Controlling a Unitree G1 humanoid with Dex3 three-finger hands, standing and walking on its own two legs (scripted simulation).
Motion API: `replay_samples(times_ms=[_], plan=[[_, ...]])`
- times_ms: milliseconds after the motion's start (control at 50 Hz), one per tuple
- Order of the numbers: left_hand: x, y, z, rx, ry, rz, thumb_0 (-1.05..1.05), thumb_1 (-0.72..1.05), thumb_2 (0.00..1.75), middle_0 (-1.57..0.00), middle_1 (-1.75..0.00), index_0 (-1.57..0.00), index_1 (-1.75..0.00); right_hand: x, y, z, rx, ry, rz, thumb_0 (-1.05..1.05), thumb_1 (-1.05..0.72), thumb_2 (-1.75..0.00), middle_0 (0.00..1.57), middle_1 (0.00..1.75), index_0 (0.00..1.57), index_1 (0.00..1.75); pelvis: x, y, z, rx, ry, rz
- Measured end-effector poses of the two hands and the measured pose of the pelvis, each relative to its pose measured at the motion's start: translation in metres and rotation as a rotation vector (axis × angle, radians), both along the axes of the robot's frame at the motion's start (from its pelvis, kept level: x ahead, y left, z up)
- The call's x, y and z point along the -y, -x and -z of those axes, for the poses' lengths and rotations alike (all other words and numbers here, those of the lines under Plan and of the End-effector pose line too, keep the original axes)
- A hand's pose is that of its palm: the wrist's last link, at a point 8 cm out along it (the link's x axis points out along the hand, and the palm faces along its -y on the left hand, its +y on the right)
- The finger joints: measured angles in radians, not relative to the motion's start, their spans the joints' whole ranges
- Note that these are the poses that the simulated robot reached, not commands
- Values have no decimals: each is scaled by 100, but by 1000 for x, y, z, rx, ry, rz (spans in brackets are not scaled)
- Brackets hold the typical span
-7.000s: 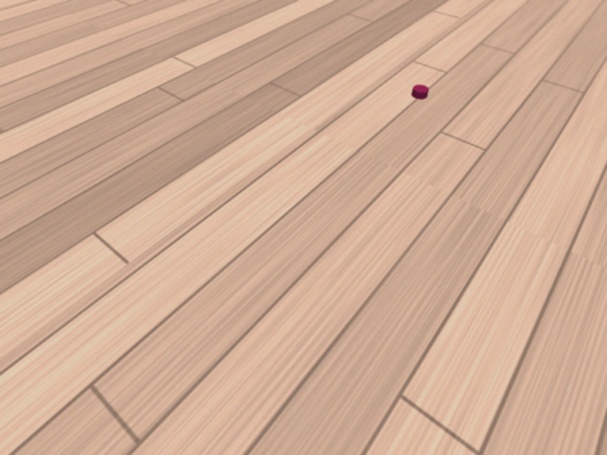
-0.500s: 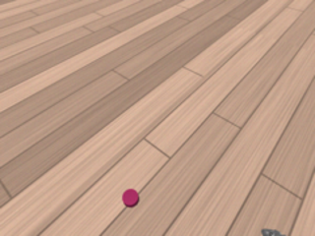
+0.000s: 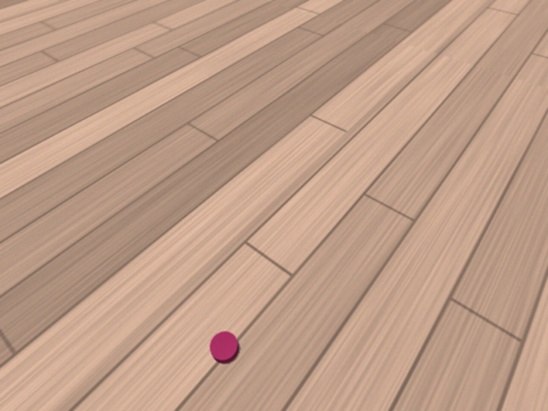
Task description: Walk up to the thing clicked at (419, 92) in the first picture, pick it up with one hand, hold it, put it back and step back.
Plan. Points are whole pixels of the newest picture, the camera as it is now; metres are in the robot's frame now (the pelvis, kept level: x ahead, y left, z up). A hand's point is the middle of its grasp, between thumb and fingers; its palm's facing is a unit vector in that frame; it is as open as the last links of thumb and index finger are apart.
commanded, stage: walk up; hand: left
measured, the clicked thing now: (224, 347) +0.44 +0.19 -0.76
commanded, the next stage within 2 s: none
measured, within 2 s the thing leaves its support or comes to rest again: neither
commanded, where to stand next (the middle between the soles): +0.06 +0.03 m, yaw +0 degrees
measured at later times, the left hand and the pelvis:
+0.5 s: hand out of the picture +0.09 +0.37 -0.18, palm faces -0.04 -0.93 -0.38, open 7.4 cm; pelvis +0.03 +0.07 -0.01, yaw -1 degrees
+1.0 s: hand out of the picture +0.15 +0.27 -0.17, palm faces -0.11 -0.93 -0.35, open 7.4 cm; pelvis +0.02 +0.02 -0.03, yaw -4 degrees
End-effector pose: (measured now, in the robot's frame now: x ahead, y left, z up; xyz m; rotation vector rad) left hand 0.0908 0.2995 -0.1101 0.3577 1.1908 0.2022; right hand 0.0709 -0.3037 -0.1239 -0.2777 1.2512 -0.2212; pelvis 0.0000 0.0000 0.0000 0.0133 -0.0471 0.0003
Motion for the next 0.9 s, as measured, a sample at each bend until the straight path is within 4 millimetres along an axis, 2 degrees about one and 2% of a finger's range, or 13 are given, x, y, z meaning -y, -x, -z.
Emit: replay_samples(times_ms=[80, 140, 220, 280, 360, 440, 480, 540, 620, 700, 760, 840, 900], plan=[[0, 1, -1, 13, -4, 4, 0, 90, 89, -21, -30, -20, -30, 3, -4, 0, 12, -5, -15, 0, -90, -90, 21, 30, 20, 30, 0, -2, 1, -1, 5, -3], [-10, 11, -4, 25, -23, -1, 0, 90, 89, -21, -30, -21, -30, 6, -9, -2, 9, 3, -41, 0, -90, -90, 21, 30, 20, 30, -6, -7, 3, -13, 16, -11], [-40, 34, -6, -10, -59, -37, 0, 90, 89, -21, -30, -21, -30, 3, -18, -7, 0, 31, -72, 0, -90, -90, 21, 30, 20, 30, -24, -14, 4, -15, 38, -20], [-70, 46, -1, -60, -74, -56, 0, 90, 89, -21, -30, -21, -30, -9, -24, -11, 3, 61, -70, 0, -90, -90, 21, 30, 20, 30, -42, -22, 9, -8, 46, -22], [-102, 40, 20, -116, -67, -88, 0, 90, 89, -21, -30, -20, -30, -34, -23, -8, 9, 108, -46, 0, -90, -90, 20, 30, 20, 30, -65, -29, 20, 5, 25, -5], [-109, 18, 28, -120, -36, -73, 0, 90, 89, -21, -30, -20, -30, -60, -20, -15, -5, 115, -41, 0, -90, -90, 21, 30, 20, 30, -72, -31, 15, 0, 34, -2], [-109, 6, 30, -113, -16, -48, 0, 90, 89, -21, -30, -20, -30, -65, -20, -21, 10, 133, -33, 0, -90, -90, 21, 30, 20, 30, -74, -32, 13, -4, 35, 11], [-107, -9, 35, -104, 13, -3, 0, 90, 89, -21, -30, -20, -30, -62, -17, -31, 44, 178, -11, 0, -90, -90, 21, 30, 21, 30, -74, -33, 13, -6, 31, 37], [-98, -27, 40, -87, 40, 44, 0, 91, 89, -21, -30, -20, -30, -43, -6, -45, 76, 247, 14, 0, -89, -90, 22, 30, 21, 30, -70, -34, 15, -3, 27, 70], [-79, -44, 41, -60, 58, 79, 0, 91, 89, -21, -30, -20, -30, -18, 12, -53, 69, 287, 24, 0, -89, -90, 21, 30, 21, 30, -61, -32, 17, 2, 28, 89], [-61, -54, 40, -33, 60, 105, 0, 91, 89, -21, -30, -20, -30, 1, 24, -47, 49, 285, 26, 0, -90, -90, 21, 30, 21, 30, -50, -29, 22, 1, 32, 95], [-37, -60, 39, 13, 34, 121, 0, 91, 89, -21, -30, -20, -30, 25, 32, -21, 27, 251, 35, 0, -90, -90, 21, 30, 21, 30, -31, -24, 36, 0, 46, 89], [-21, -57, 32, 34, 33, 128, 0, 90, 89, -21, -30, -20, -30, 25, 33, -6, 14, 217, 58, 0, -90, -90, 21, 30, 20, 30, -25, -20, 34, 7, 30, 85]])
